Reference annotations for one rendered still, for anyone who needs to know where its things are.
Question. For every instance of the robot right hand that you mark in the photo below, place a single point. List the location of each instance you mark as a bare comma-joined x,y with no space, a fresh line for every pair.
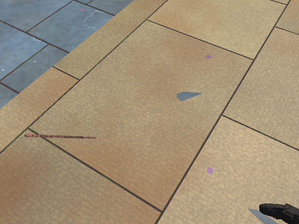
286,212

